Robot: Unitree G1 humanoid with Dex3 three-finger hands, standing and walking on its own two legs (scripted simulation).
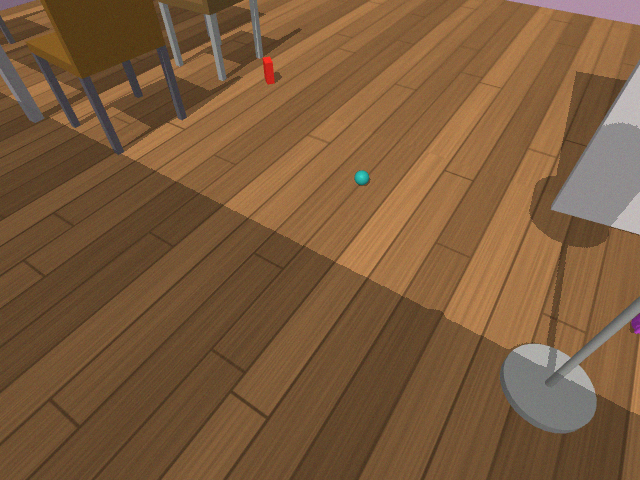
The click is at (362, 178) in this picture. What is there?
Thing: free ball
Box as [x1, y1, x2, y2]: [354, 170, 368, 184]
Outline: 360,170 355,174 355,181 359,184 364,184 368,180 368,175 365,171
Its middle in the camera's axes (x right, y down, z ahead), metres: +0.19 -0.32 +1.90
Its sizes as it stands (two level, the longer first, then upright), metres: 0.072 0.072 0.072
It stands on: the floor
